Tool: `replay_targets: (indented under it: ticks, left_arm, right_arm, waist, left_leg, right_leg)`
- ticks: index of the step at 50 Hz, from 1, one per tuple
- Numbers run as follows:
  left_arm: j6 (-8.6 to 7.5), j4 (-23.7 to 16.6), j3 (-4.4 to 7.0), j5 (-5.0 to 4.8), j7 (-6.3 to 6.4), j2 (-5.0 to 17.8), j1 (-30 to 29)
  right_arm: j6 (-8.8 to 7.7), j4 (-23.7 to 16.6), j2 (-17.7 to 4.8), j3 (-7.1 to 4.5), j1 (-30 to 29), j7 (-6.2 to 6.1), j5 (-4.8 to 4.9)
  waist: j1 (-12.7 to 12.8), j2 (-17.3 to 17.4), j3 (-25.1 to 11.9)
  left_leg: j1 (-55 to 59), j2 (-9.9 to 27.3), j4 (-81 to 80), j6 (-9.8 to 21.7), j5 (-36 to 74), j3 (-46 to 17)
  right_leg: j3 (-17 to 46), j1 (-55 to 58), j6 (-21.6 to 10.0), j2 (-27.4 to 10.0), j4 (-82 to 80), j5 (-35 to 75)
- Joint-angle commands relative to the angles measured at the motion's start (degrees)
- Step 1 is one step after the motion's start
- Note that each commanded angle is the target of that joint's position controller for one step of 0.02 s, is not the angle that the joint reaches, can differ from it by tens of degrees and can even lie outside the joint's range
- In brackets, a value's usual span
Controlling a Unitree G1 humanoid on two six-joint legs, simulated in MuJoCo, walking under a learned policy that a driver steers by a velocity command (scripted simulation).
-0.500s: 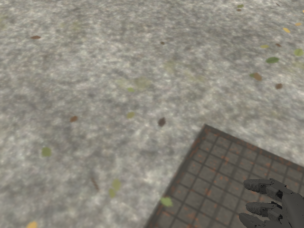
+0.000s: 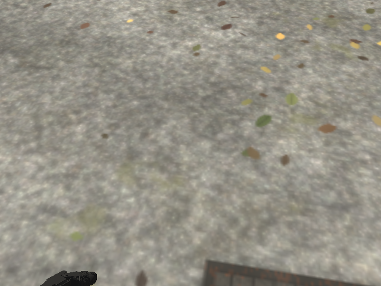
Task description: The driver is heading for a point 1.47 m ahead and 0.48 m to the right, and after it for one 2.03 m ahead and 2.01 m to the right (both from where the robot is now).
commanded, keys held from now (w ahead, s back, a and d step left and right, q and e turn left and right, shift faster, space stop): w+e+shift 0.54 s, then w+shift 0.46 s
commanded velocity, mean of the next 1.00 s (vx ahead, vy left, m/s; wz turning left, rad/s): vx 1.00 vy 0.00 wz -0.67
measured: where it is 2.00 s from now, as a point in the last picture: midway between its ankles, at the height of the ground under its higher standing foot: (310, 66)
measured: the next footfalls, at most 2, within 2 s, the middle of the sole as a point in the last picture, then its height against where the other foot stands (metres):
right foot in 0.06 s outside the picture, level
left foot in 0.48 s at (172, 223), level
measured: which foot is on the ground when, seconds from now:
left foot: down 0.00-0.08, up 0.10-0.46, down 0.48-0.96, up 0.98-1.00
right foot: up 0.00-0.04, down 0.06-0.50, up 0.52-0.96, down 0.98-1.00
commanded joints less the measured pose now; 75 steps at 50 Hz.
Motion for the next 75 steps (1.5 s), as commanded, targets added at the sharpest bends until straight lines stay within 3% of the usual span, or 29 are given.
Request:
replay_targets:
  ticks: [1, 3, 4, 5, 6, 9, 15, 21, 24, 25, 26, 27, 29, 33, 43, 46, 48, 49, 50, 51, 53, 56, 61, 67, 71, 72, 73, 74, 75]
  left_arm:
    - [-0.59, -5.4, 2.61, -0.6, -1.35, 7.1, -0.5]
    - [1.28, 1.0, 5.86, -0.47, -0.16, 13.5, 26.6]
    - [2.52, 3.3, 6.04, -0.28, 1.2, 15.5, 30.9]
    - [1.66, 0.8, 5.96, 1.09, 1.35, 16.6, 25.8]
    - [1.16, -0.1, 5.43, 1.82, 1.98, 11.9, 26.3]
    - [-0.99, -1.8, 4.33, 2.43, 1.31, 8.3, 16.5]
    - [-0.2, -2.2, 4.04, 0.2, 4.23, 7.7, 13.9]
    - [0.69, 0.4, 5.06, -1.23, 5.16, 8.0, 18.7]
    - [1.6, -1.5, 4.32, 1.53, 4.28, 6.2, 15.0]
    - [1.49, -3.3, 2.1, 2.71, 3.95, -1.4, 18.6]
    - [0.56, -6.1, 0.77, -2.51, 3.81, -1.0, 26.1]
    - [1.22, -4.0, 1.44, -3.02, 4.49, 4.1, 21.9]
    - [1.28, -5.2, 1.92, 0.69, 4.11, 5.8, 9.9]
    - [1.96, -6.6, 1.42, -0.75, 2.84, 1.7, 8.2]
    - [-0.92, -12.5, -0.03, 0.67, -0.31, 1.6, -12.7]
    - [-0.85, -13.6, 1.9, 0.58, -0.12, 5.3, -10.6]
    - [0.43, -8.6, 4.79, 0.14, 1.35, 10.2, 10.7]
    - [1.35, -4.3, 5.84, 0.43, 2.45, 13.5, 23.8]
    - [0.36, -3.5, 5.67, 1.52, 1.94, 17.0, 23.2]
    - [0.18, -1.6, 4.89, 1.38, 2.26, 10.2, 26.5]
    - [-0.7, -0.3, 3.81, 2.2, 2.04, 7.7, 18.6]
    - [-1.49, 0.5, 2.09, 3.38, 1.3, 0.8, 11.5]
    - [-3.34, 3.2, 2.93, 2.92, 2.4, 4.3, 12.2]
    - [-3.29, 6.3, 2.81, 2.68, 4.45, 8.1, 19.9]
    - [0.67, 5.0, 4.34, 4.59, 6.69, 14.3, 16.6]
    - [1.03, 3.3, 4.46, 4.5, 6.71, 14.7, 11.7]
    - [-0.52, 2.2, 2.3, 5.1, 5.51, 6.8, 14.1]
    - [-3.2, -1.8, -0.14, 1.45, 3.73, 0.5, 20.2]
    - [-5.26, -1.5, 0.46, -0.4, 2.9, 6.6, 14.9]
  right_arm:
    - [1.88, -4.0, -14.5, -3.2, -1.9, -2.19, -0.94]
    - [3.29, -6.6, -16.1, -3.81, -9.5, -2.66, -1.35]
    - [1.75, -7.9, -8.9, -1.93, -9.0, -1.49, -1.75]
    - [-1.16, -12.0, -1.4, 0.6, -1.4, 0.43, 1.36]
    - [-3.66, -13.8, -7.9, -0.01, -9.2, 1.42, 2.68]
    - [-4.16, -15.5, -6.8, -0.24, -14.9, 0.8, 1.27]
    - [-1.27, -20.1, -4.2, 0.04, -25.0, 0.04, -0.76]
    - [-1.62, -22.7, -8.4, -2.5, -29.9, 0.1, 3.4]
    - [-1.86, -18.7, -13.0, -5.6, -6.3, -0.56, 3.93]
    - [-1.23, -16.8, -16.1, -5.87, 4.2, -0.75, 2.72]
    - [-1.15, -15.6, -19.5, -6.23, 2.4, 0.69, 0.92]
    - [-0.56, -18.2, -12.2, -5.1, -3.3, 0.47, 0.91]
    - [0.58, -15.4, -9.6, -4.32, -4.2, 0.35, 0.31]
    - [-0.15, -10.4, -3.2, -2.23, -5.6, 1.69, 1.05]
    - [0.15, -2.6, -9.5, -2.19, 3.7, 0.69, 2.61]
    - [1.35, -0.6, -12.8, -2.12, 5.4, 0.08, 1.79]
    - [2.67, 0.1, -14.8, -2.27, 2.3, -0.69, 1.32]
    - [2.51, -2.1, -11.3, -1.3, 1.8, -1.13, 0.11]
    - [0.51, -3.6, -0.1, 1.74, 11.0, 0.19, 1.48]
    - [-1.34, -4.0, -8.7, -0.37, 2.0, 0.38, 3.73]
    - [-2.4, -8.1, -7.1, -0.25, -9.4, 0.1, 4.7]
    - [0.45, -6.0, -4.0, -0.47, -4.8, 0.95, 3.55]
    - [2.71, -9.3, -3.5, -0.11, -14.9, 0.77, 2.78]
    - [1.06, -13.5, -4.0, -0.25, -26.5, 4.46, 3.32]
    - [2.6, -12.5, -11.6, -3.9, -10.4, 4.81, 4.16]
    - [3.67, -8.5, -14.9, -5.59, 5.4, 4.0, 3.82]
    - [4.85, -6.5, -16.9, -5.74, 9.4, 2.85, 3.65]
    - [3.92, -9.1, -17.5, -5.7, 4.6, 2.8, 2.19]
    - [3.38, -9.5, -11.7, -4.81, 4.9, 2.16, 1.24]
  waist:
    - [6.9, 8.3, 0.9]
    - [20.7, 9.6, -10.0]
    - [18.5, -6.2, -10.1]
    - [8.7, -22.0, -17.2]
    - [13.5, -10.2, -17.6]
    - [4.5, 7.4, -2.1]
    - [4.7, 2.3, 6.1]
    - [8.2, -4.4, 2.0]
    - [-5.1, -4.9, -13.7]
    - [-4.7, 10.0, -22.8]
    - [1.4, 36.7, -26.5]
    - [-1.2, 24.1, -16.7]
    - [-2.1, 3.1, -4.5]
    - [3.3, 5.8, 1.2]
    - [0.5, 2.5, 9.4]
    - [4.7, 11.0, 3.2]
    - [17.5, 13.6, -7.5]
    - [20.4, 7.1, -15.5]
    - [10.5, -12.9, -26.9]
    - [15.4, -8.2, -24.9]
    - [10.9, 1.0, -5.3]
    - [2.4, -0.9, -0.5]
    - [3.5, -0.4, 8.0]
    - [6.9, 1.3, 7.5]
    - [-4.5, -8.3, -4.2]
    - [-12.2, -7.2, -9.8]
    - [-8.7, 10.6, -10.5]
    - [-0.3, 24.0, -18.2]
    - [-4.3, 11.5, -18.2]
  left_leg:
    - [-5.5, 15.2, 13.3, -0.9, 87.6, 1.4]
    - [-16.6, 15.6, 44.7, -0.2, 93.2, 0.0]
    - [-35.1, 6.6, 69.3, -0.5, 32.9, -1.4]
    - [-60.7, -2.9, 87.8, -2.6, -6.9, -13.0]
    - [-64.0, 0.1, 84.0, 2.2, 0.0, -19.9]
    - [-57.0, 5.5, 68.0, 2.8, 6.6, -20.3]
    - [-42.8, 6.1, 37.3, -4.2, 21.4, -13.7]
    - [-32.4, 3.4, 18.0, -5.5, 30.4, -18.0]
    - [-7.5, 8.0, 24.1, -1.2, 17.5, -18.5]
    - [11.3, 18.6, 21.9, 2.5, -0.9, -36.0]
    - [16.3, 30.5, 7.7, 10.8, -25.9, -71.0]
    - [9.2, 27.3, 5.2, 9.4, -31.9, -66.3]
    - [-6.9, 20.8, 6.4, 6.3, -6.0, -44.4]
    - [-19.3, 16.2, 3.6, 8.0, 8.2, -29.8]
    - [-17.1, 16.2, -6.9, 7.5, 34.7, -10.6]
    - [-8.6, 18.4, 5.0, 6.2, 76.3, -7.6]
    - [-14.9, 17.9, 29.3, 4.2, 87.9, -5.8]
    - [-33.1, 13.9, 51.0, 3.2, 57.3, -7.4]
    - [-53.0, 3.1, 70.6, 2.1, -1.4, -15.6]
    - [-57.5, 4.5, 73.8, 4.2, -0.5, -20.4]
    - [-60.5, 8.9, 70.2, 4.3, 6.2, -17.4]
    - [-52.5, 13.3, 64.4, 2.9, 10.2, -17.5]
    - [-57.6, 12.5, 49.5, 0.3, 26.1, -16.6]
    - [-49.2, 5.4, 27.4, 4.2, 44.1, -6.7]
    - [-33.9, -2.7, 30.7, 8.3, 25.5, -0.4]
    - [-15.3, -0.6, 28.8, 10.7, 25.7, -6.0]
    - [0.1, 4.5, 32.8, 14.0, 19.1, -15.7]
    - [12.9, 17.2, 17.1, 27.5, -8.6, -53.6]
    - [10.2, 18.3, 5.3, 22.6, -18.5, -60.8]
  right_leg:
    - [-8.5, 14.6, -2.4, 8.0, 0.4, -9.1]
    - [-1.9, 43.6, -6.4, 7.0, 1.0, -13.6]
    - [8.2, 57.1, -8.8, 1.9, 2.9, -19.7]
    - [45.6, 72.4, -23.1, -10.6, -10.4, -43.1]
    - [55.3, 70.5, -19.7, -11.2, -23.1, -56.1]
    - [43.3, 42.6, -15.5, -5.9, -25.2, -39.2]
    - [23.2, 16.1, -11.8, 5.1, -26.5, -21.8]
    - [29.6, 27.6, -5.7, 3.0, -18.5, -29.3]
    - [25.5, 28.4, -0.7, 4.2, 10.2, -10.5]
    - [19.5, 14.5, 0.4, 9.1, 30.8, -38.7]
    - [14.8, -2.3, 1.4, 7.5, 46.5, -44.3]
    - [13.3, -6.9, 2.0, 2.8, 50.4, -37.7]
    - [9.5, -3.4, 1.8, -0.1, 46.6, -32.4]
    - [10.6, 1.1, 0.5, -3.4, 36.9, -32.1]
    - [0.4, 6.2, 0.0, 0.2, 1.4, -8.2]
    - [-4.3, 16.3, -2.6, 6.1, -0.6, -17.4]
    - [-2.9, 42.1, -5.8, 6.5, -4.7, -15.3]
    - [11.6, 65.5, -6.9, -3.5, -0.9, -22.6]
    - [45.0, 81.3, -15.9, -18.0, -10.4, -46.7]
    - [51.5, 76.3, -13.4, -16.2, -20.3, -53.0]
    - [34.9, 55.1, -11.5, -12.6, -23.3, -36.5]
    - [21.7, 36.9, -10.0, -8.5, -27.2, -30.6]
    - [3.3, 27.6, -5.6, -6.0, -32.8, -15.4]
    - [-7.1, 40.7, 2.0, -5.7, -33.4, 4.0]
    - [-7.8, 53.7, 5.2, -9.5, -3.3, 58.4]
    - [-7.2, 44.0, 4.9, -8.7, 15.7, 55.1]
    - [-5.3, 23.4, 5.7, 0.2, 41.3, -9.5]
    - [5.9, 0.0, 7.3, 9.2, 58.8, -45.3]
    - [11.9, -1.0, 1.9, 5.3, 54.4, -38.4]
Over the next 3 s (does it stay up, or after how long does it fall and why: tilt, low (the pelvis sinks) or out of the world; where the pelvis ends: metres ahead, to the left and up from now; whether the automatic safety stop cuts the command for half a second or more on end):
stays up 2.11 -1.54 0.02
